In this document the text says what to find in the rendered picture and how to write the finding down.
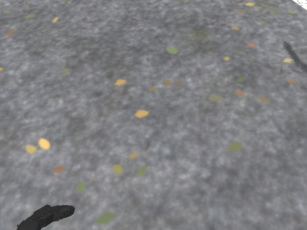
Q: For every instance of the left robot hand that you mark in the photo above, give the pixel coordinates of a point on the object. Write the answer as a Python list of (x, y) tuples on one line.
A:
[(46, 215)]

